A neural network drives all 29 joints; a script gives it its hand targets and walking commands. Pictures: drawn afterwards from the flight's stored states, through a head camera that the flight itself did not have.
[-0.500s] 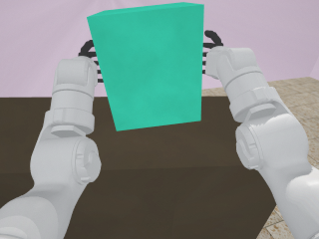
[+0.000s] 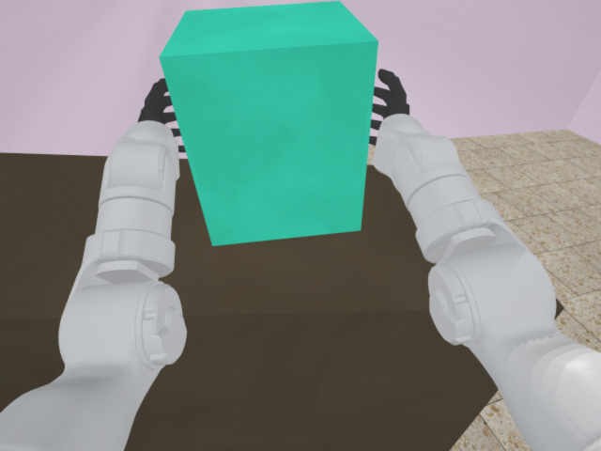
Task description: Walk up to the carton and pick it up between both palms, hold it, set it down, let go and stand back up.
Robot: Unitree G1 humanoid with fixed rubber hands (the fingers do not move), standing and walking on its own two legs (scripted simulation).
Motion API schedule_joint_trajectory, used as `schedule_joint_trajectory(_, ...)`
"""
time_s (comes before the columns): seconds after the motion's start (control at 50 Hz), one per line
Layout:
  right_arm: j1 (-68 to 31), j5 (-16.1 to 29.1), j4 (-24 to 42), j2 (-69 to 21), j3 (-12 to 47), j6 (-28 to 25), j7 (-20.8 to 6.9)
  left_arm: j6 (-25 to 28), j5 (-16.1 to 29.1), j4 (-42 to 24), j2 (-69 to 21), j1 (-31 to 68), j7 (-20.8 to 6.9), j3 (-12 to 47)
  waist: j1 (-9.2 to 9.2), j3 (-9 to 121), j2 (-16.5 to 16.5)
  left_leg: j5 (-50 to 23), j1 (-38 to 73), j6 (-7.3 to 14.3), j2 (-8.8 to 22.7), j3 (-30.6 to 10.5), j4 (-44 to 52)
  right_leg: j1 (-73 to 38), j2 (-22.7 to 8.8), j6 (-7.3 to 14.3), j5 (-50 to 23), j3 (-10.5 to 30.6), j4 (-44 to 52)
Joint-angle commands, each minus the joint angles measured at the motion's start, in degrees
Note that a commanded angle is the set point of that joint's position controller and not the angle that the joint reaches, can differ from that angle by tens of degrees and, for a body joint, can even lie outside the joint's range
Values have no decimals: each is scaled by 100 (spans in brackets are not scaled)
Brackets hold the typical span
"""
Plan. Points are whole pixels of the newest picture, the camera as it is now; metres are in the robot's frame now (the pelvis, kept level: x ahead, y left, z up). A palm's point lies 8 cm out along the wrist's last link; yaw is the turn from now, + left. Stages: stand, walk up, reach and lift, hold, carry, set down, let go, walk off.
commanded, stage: set down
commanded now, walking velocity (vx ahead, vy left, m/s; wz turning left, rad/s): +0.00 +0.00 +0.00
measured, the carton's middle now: (275, 123) +0.46 -0.01 +0.27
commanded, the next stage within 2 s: none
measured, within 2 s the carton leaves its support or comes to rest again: neither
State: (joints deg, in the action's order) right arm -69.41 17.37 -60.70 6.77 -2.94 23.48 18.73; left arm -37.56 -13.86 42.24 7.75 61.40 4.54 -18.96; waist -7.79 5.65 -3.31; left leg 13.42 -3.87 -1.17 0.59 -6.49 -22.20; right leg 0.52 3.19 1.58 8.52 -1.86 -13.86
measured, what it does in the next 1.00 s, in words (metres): stands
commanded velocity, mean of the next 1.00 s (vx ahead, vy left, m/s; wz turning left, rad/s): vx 0.00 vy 0.00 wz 0.00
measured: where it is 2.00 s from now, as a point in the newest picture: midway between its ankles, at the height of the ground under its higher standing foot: outside the picture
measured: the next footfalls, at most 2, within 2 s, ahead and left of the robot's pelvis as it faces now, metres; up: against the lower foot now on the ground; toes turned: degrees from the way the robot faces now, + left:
none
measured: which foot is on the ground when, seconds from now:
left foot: down 0.00-1.00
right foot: down 0.00-1.00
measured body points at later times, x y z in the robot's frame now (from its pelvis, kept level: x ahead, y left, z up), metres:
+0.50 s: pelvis +0.00 +0.01 +0.00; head -0.07 +0.03 +0.44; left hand +0.43 +0.12 +0.28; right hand +0.40 -0.18 +0.30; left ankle -0.01 +0.13 -0.75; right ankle +0.00 -0.10 -0.75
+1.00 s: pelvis +0.00 +0.00 +0.00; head -0.05 +0.04 +0.45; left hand +0.45 +0.11 +0.22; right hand +0.41 -0.19 +0.25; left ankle -0.01 +0.13 -0.75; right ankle +0.00 -0.10 -0.75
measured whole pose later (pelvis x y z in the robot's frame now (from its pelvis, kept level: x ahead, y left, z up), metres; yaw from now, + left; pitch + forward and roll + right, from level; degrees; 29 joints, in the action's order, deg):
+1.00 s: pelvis +0.00 +0.00 +0.00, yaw -1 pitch -1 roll -1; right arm -68.1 6.4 -70.8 6.8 -13.9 14.3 13.2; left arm -25.1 -8.5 59.2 6.4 62.5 9.4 -17.1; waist -7.3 7.1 -2.5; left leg 13.1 -7.5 -0.7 0.3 -4.4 -22.1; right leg 5.8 2.5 1.2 9.0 -1.1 -16.3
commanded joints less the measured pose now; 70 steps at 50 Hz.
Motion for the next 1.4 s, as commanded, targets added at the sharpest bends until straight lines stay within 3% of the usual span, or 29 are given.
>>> schedule_joint_trajectory(0.0,-5228,806,2625,-3102,744,-448,-1048,517,1203,-1823,-3636,5534,-1016,1883,-251,3259,1199,-3377,1283,-498,-324,373,-310,-800,127,-326,-2598,-185,-248)
schedule_joint_trajectory(0.06,-5236,851,2774,-3176,794,-416,-1080,492,1293,-2115,-3815,5613,-892,2072,-272,3351,1312,-3416,1336,-554,-301,333,-379,-708,139,-309,-2499,-169,-257)
schedule_joint_trajectory(0.12,-5211,822,2618,-3199,768,-350,-1134,465,1249,-2023,-3795,5601,-813,2006,-240,3166,1219,-3184,1202,-539,-288,316,-344,-628,149,-330,-2326,-172,-263)
schedule_joint_trajectory(0.2,-5127,659,2179,-3189,572,-323,-1242,493,1095,-1624,-3670,5549,-787,1719,-114,2919,1070,-2746,1057,-461,-265,326,-199,-522,145,-347,-1996,-160,-242)
schedule_joint_trajectory(0.34,-4995,119,904,-3077,-53,-446,-1429,690,681,-307,-3104,5364,-844,787,165,2077,515,-1705,565,-197,-243,474,237,-333,92,-407,-1262,-171,-147)
schedule_joint_trajectory(0.46,-5071,-268,503,-3127,-387,-793,-1527,1055,673,360,-2929,5377,-840,512,225,2130,175,-1679,424,-79,-254,572,340,-433,65,-454,-1572,-174,-185)
schedule_joint_trajectory(0.6,-5064,-575,531,-3219,-559,-1126,-1549,1450,860,415,-3090,5583,-783,761,57,2677,383,-1936,580,-158,-295,650,267,-621,21,-430,-2033,-184,-236)
schedule_joint_trajectory(0.76,-5115,-639,740,-3333,-514,-1287,-1595,1746,1186,100,-3529,5907,-615,1377,-132,3364,966,-2364,808,-389,-290,619,26,-585,1,-339,-2334,-223,-335)
schedule_joint_trajectory(0.84,-5085,-609,749,-3409,-464,-1255,-1632,1794,1262,-5,-3596,5954,-569,1447,-118,3442,1053,-2331,714,-421,-288,598,-15,-601,-23,-331,-2387,-193,-410)
schedule_joint_trajectory(1.02,-4994,-804,398,-3463,-659,-1181,-1748,1874,1047,450,-3212,5793,-610,830,119,3011,623,-1811,71,-258,-302,670,191,-855,-60,-449,-2504,-130,-553)
schedule_joint_trajectory(1.16,-4685,-1306,203,-3367,-1034,-1212,-1827,1932,690,1018,-2787,5395,-744,204,233,2637,160,-1448,-280,-91,-305,779,476,-1130,-93,-544,-2656,-124,-584)
schedule_joint_trajectory(1.24,-4563,-1613,228,-3282,-1251,-1317,-1884,2012,627,1137,-2740,5364,-771,169,188,2646,154,-1468,-56,-101,-277,819,496,-926,-80,-537,-2485,-185,-512)
schedule_joint_trajectory(1.38,-4481,-1984,335,-3247,-1451,-1594,-2009,2194,661,1026,-3042,5477,-682,515,60,3234,598,-2059,545,-313,-216,839,269,-476,-48,-435,-2440,-320,-473)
